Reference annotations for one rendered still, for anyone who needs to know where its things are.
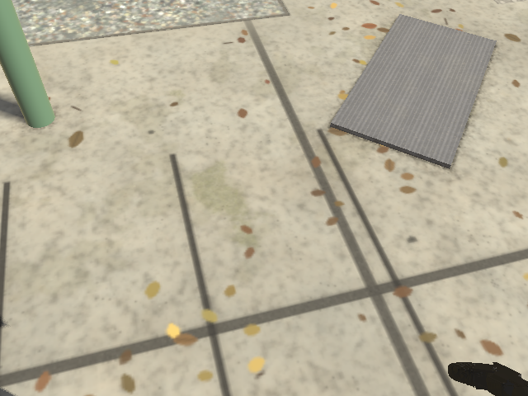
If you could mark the right robot hand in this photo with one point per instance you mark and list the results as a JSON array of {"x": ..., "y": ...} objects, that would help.
[{"x": 497, "y": 379}]

